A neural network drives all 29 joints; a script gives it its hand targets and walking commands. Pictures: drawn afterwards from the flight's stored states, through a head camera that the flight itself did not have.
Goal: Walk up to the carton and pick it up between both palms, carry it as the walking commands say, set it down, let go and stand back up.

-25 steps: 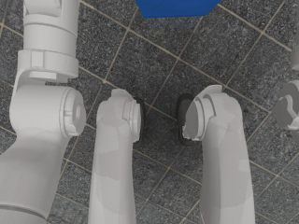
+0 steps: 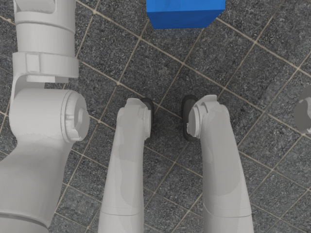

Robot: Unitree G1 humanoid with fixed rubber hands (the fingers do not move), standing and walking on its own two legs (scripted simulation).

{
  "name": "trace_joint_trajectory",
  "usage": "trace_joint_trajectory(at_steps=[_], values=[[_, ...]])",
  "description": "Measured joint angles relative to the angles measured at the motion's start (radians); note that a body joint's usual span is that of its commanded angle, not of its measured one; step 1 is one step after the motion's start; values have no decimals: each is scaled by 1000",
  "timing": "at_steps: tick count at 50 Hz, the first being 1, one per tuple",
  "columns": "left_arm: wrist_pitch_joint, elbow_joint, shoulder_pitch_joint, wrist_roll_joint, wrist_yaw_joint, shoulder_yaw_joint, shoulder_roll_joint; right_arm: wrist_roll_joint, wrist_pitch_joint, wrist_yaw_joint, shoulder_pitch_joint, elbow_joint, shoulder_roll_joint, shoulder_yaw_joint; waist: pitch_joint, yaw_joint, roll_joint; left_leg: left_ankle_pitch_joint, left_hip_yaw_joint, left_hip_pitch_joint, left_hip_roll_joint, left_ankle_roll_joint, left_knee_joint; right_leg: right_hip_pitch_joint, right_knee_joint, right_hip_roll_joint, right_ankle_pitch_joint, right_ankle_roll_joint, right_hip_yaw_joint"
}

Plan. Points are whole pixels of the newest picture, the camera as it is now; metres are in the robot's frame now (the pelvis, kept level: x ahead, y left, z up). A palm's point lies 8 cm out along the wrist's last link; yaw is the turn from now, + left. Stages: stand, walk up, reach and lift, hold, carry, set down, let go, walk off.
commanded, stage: set down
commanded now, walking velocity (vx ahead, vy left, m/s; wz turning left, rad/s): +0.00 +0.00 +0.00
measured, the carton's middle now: out of the picture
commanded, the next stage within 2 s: let go in 0.26 s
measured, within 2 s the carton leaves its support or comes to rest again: neither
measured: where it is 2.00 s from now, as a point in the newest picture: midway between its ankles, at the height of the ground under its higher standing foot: (167, 127)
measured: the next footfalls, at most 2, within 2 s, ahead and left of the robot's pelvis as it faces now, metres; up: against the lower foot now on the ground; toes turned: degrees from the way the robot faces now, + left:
none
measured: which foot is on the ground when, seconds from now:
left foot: down 0.00-1.00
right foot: down 0.00-1.00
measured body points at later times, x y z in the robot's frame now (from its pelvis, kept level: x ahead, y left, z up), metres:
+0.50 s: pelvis +0.02 +0.00 +0.10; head +0.37 -0.02 +0.36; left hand +0.55 +0.18 -0.04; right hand +0.55 -0.24 -0.04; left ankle +0.13 +0.11 -0.53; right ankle +0.13 -0.09 -0.53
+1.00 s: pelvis +0.05 +0.00 +0.17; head +0.18 +0.00 +0.60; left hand +0.36 +0.23 +0.11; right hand +0.36 -0.24 +0.11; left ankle +0.13 +0.11 -0.53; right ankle +0.13 -0.09 -0.53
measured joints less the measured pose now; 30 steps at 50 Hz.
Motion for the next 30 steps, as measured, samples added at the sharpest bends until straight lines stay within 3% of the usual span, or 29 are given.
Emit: trace_joint_trajectory(at_steps=[10, 16, 21, 30], values=[[7, 0, 0, 0, -28, 38, 0, 0, 8, 8, 0, -1, -3, 0, -1, 0, -2, 86, -8, 156, -1, 0, -238, 152, -228, 0, 79, 3, 11], [-18, 42, 0, 26, -68, 82, 0, 0, -49, 36, 0, 29, -3, 0, -2, 0, -2, 129, -15, 193, -1, 0, -340, 191, -329, 0, 121, 4, 11], [-46, 38, 92, 48, -75, 37, -1, 0, -74, 40, 85, 31, 3, 0, 0, 0, -2, 139, -19, 229, -2, -4, -384, 229, -375, 0, 129, 7, 11], [-47, -299, 573, 48, -92, -62, 0, 0, -61, 53, 559, -285, 24, 0, 0, 0, -9, 139, -26, 427, -2, -4, -475, 429, -467, 0, 128, 13, 13]])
